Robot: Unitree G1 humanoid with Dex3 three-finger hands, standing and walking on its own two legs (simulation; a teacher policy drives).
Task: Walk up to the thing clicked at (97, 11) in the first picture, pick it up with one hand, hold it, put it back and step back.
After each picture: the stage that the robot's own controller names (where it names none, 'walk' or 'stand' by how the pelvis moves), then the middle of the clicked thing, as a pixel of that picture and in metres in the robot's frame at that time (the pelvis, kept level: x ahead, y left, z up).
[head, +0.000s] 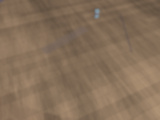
stand; (96, 13) +2.04 -0.22 -0.72
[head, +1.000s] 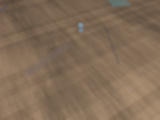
walk; (80, 27) +1.91 +0.14 -0.70
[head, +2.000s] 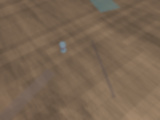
walk; (62, 47) +1.33 +0.31 -0.72
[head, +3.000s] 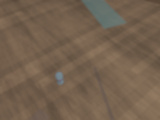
walk; (59, 78) +0.88 +0.27 -0.72
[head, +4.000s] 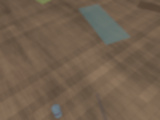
walk; (56, 111) +0.56 +0.26 -0.72
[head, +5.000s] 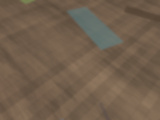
stand; out of the picture +0.43 +0.10 -0.68
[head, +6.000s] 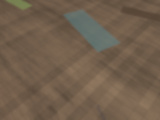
stand; out of the picture +0.42 +0.16 -0.71
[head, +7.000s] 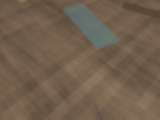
stand; out of the picture +0.39 +0.17 -0.71
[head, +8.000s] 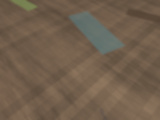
stand; out of the picture +0.40 +0.15 -0.72
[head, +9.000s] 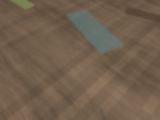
stand; out of the picture +0.38 +0.14 -0.73
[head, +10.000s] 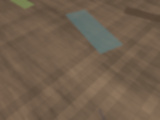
stand; out of the picture +0.38 +0.14 -0.73
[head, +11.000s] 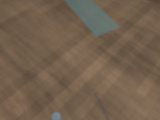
go down; (56, 118) +0.40 +0.15 -0.71
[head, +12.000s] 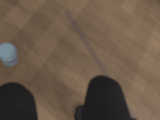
go down; (8, 55) +0.46 +0.22 -0.29
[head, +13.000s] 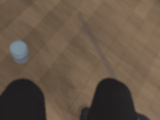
close in; (19, 52) +0.46 +0.22 -0.29
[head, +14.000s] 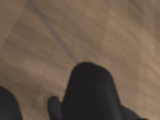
close in; out of the picture +0.44 +0.27 -0.22
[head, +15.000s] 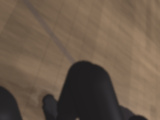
close; out of the picture +0.43 +0.27 -0.23
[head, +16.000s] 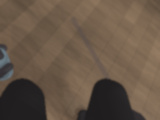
lift; out of the picture +0.36 +0.26 -0.12
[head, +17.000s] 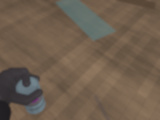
hold; (31, 96) +0.31 +0.17 +0.01
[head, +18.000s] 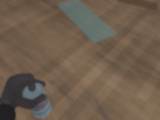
hold; (38, 101) +0.30 +0.16 -0.02
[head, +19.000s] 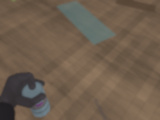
hold; (37, 100) +0.31 +0.16 -0.02
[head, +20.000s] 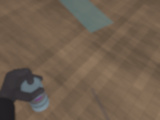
crouch; (36, 94) +0.33 +0.16 -0.05
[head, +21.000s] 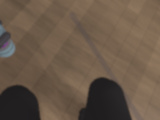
lower; out of the picture +0.48 +0.22 -0.12
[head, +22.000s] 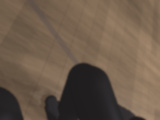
lower; out of the picture +0.42 +0.28 -0.24
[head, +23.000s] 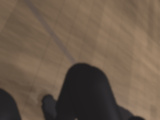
lower; out of the picture +0.41 +0.29 -0.24
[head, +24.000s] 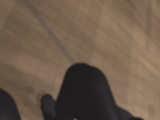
lower; out of the picture +0.41 +0.29 -0.24
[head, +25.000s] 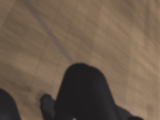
lower; out of the picture +0.41 +0.29 -0.24
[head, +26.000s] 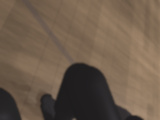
loosen; out of the picture +0.41 +0.29 -0.24
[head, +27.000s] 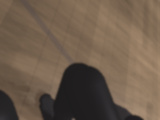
withdraw; out of the picture +0.41 +0.30 -0.24
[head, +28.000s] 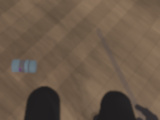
walk; (24, 66) +0.45 +0.30 -0.41
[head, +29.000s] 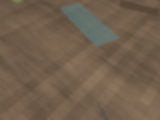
stand; out of the picture +0.38 +0.25 -0.69
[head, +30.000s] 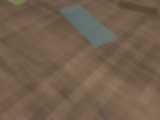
stand; out of the picture +0.40 +0.27 -0.69
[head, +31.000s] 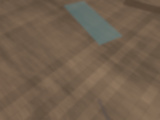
stand; out of the picture +0.40 +0.26 -0.70
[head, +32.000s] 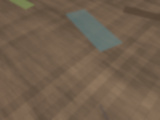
stand; out of the picture +0.41 +0.25 -0.75
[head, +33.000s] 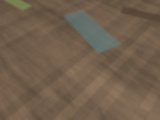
stand; out of the picture +0.39 +0.26 -0.75
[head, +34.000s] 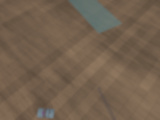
walk; (46, 113) +0.44 +0.26 -0.73
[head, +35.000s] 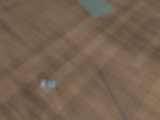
walk; (48, 83) +0.67 +0.25 -0.72
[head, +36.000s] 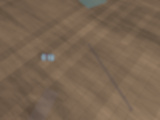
stand; (48, 57) +1.01 +0.36 -0.72
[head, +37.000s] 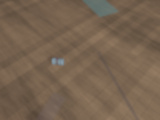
stand; (58, 61) +1.04 +0.24 -0.73
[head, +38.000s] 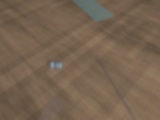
stand; (56, 65) +1.07 +0.26 -0.75
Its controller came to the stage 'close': yes
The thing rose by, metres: 0.69
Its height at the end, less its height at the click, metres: -0.02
